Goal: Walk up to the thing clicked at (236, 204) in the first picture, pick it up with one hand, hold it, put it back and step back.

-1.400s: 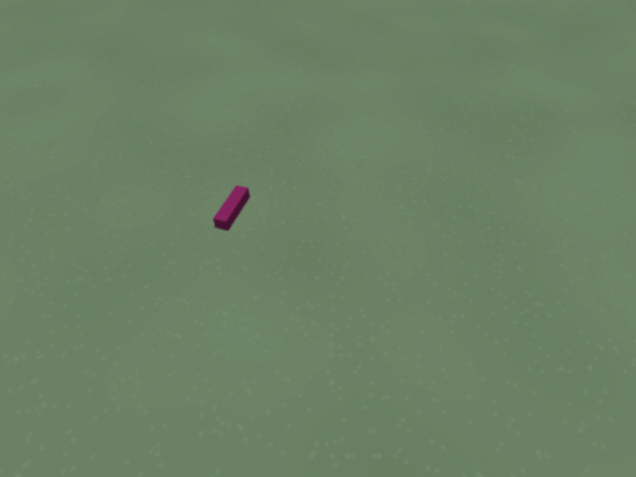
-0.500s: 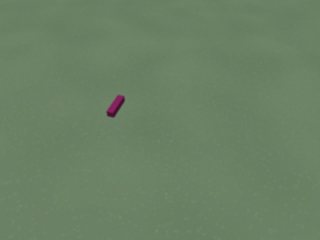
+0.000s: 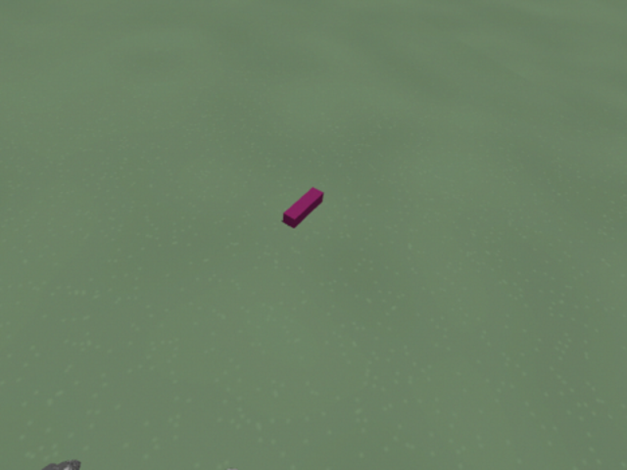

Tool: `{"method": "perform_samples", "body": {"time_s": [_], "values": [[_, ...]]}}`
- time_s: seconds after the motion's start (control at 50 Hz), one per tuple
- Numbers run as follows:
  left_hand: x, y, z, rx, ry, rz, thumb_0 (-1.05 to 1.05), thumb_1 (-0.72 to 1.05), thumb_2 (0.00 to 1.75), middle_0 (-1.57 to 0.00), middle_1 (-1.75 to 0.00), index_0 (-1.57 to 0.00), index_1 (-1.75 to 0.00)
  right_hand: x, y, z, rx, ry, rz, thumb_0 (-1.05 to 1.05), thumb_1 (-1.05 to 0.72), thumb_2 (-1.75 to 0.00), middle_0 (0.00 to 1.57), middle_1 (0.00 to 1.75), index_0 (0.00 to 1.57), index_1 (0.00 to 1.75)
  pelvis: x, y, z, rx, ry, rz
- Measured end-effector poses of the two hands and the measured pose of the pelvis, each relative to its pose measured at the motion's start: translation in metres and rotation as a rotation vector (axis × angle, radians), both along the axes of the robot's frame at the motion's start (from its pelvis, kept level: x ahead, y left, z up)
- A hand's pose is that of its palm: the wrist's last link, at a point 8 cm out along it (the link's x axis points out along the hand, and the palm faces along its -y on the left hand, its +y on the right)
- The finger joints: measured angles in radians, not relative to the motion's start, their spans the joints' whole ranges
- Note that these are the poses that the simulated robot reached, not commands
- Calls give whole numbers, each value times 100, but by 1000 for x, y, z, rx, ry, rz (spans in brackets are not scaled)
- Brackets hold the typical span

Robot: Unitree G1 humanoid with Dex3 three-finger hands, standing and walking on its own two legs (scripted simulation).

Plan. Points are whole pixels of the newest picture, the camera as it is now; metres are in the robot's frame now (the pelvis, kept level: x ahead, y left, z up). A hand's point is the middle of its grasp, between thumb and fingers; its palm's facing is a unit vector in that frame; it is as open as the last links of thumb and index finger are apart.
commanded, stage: walk up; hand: left
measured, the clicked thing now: (303, 207) +1.33 +0.01 -0.74
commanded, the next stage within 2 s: none
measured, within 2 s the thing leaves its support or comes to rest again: neither
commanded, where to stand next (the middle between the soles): +1.33 -0.37 m, yaw +57 degrees
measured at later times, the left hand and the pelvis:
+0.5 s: hand (144, 377) +0.28 +0.27 -0.14, palm faces +0.25 -0.90 -0.35, open 7.4 cm; pelvis +0.25 -0.05 -0.02, yaw +16 degrees
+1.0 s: hand (232, 328) +0.40 +0.15 -0.19, palm faces +0.45 -0.84 -0.29, open 7.4 cm; pelvis +0.51 -0.09 -0.03, yaw +31 degrees
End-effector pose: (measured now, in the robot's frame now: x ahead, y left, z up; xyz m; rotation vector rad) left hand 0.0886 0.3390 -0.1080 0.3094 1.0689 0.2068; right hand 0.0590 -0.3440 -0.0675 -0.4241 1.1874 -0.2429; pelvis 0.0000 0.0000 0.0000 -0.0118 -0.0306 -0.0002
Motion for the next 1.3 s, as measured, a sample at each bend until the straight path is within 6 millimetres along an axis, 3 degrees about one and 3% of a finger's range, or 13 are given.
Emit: {"method": "perform_samples", "body": {"time_s": [0.08,0.24,0.36,0.46,0.54,0.58,0.74,0.84,0.92,1.0,1.16,1.24,1.3], "values": [[26,24,-25,3,6,30,1,91,90,-21,-30,-20,-30,50,0,-2,-94,-105,32,1,-91,-90,20,30,20,30,32,19,-25,25,-18,32],[89,-1,-8,-93,-51,32,1,91,90,-20,-30,-20,-30,109,29,8,-51,-42,118,1,-90,-90,21,30,21,30,94,12,1,33,-12,124],[117,-13,3,-86,-31,113,1,91,90,-21,-30,-20,-30,181,25,2,-18,-14,203,1,-90,-90,21,30,21,30,158,-6,6,29,11,198],[154,-23,7,-28,-11,206,1,91,90,-21,-30,-20,-30,266,-4,-16,-22,-3,285,1,-90,-90,21,30,21,30,223,-34,-5,43,39,258],[194,-41,6,37,-37,276,1,91,90,-20,-30,-20,-30,349,-36,-43,-51,-3,348,1,-90,-90,21,30,21,30,278,-60,-26,13,44,310],[206,-56,10,50,-57,307,1,91,90,-20,-30,-20,-30,391,-39,-48,-59,3,379,1,-90,-90,21,30,21,30,298,-69,-24,13,42,346],[211,-109,22,8,27,465,1,91,90,-21,-30,-21,-30,544,-2,-24,19,-60,570,1,-91,-90,20,30,20,30,382,-86,3,10,34,446],[217,-130,0,-36,98,547,1,91,90,-21,-30,-21,-30,620,24,-18,14,-85,660,1,-91,-90,20,30,20,30,434,-91,-5,2,23,499],[239,-139,-32,-65,135,571,1,91,90,-21,-30,-20,-30,668,28,-25,-29,-148,677,1,-90,-90,21,30,21,30,475,-85,-28,9,15,521],[286,-147,-43,-99,149,531,1,91,90,-20,-30,-20,-30,693,12,-18,-57,-180,612,1,-90,-90,21,30,21,30,509,-94,-29,39,4,539],[397,-146,-28,-65,-5,516,1,91,90,-21,-30,-20,-30,743,-45,-8,-124,-79,650,1,-90,-90,21,30,21,30,586,-124,-24,25,12,606],[447,-151,-20,-6,-28,536,1,91,90,-21,-30,-20,-30,787,-86,-14,-150,-40,653,1,-90,-90,21,30,21,30,635,-150,-30,20,28,642],[482,-164,-16,52,-52,564,1,91,90,-20,-30,-20,-30,834,-119,-29,-180,-8,658,1,-90,-90,21,30,21,30,677,-173,-42,10,28,666]]}}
